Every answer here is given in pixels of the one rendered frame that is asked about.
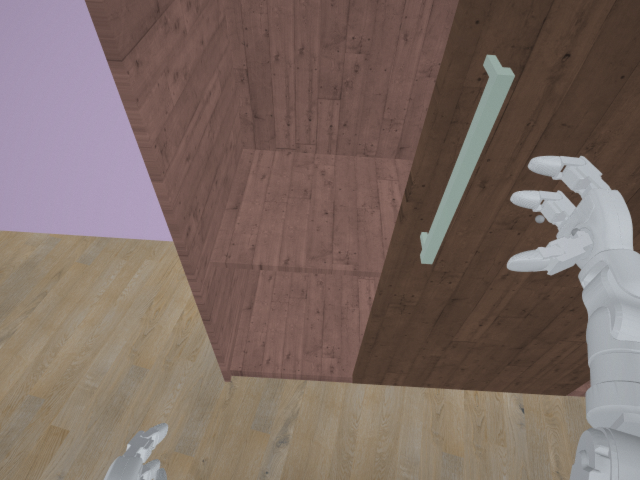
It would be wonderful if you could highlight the robot right upper arm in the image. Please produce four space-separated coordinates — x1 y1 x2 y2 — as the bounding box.
570 427 640 480

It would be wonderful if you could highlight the handle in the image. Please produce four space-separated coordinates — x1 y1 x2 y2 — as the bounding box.
420 55 515 264

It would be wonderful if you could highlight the right robot hand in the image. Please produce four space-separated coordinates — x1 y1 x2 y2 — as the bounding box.
507 156 634 275

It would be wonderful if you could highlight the right robot forearm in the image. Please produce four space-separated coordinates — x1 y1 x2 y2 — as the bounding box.
578 249 640 437

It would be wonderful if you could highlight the left robot hand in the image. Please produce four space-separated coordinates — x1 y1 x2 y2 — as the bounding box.
104 423 168 480

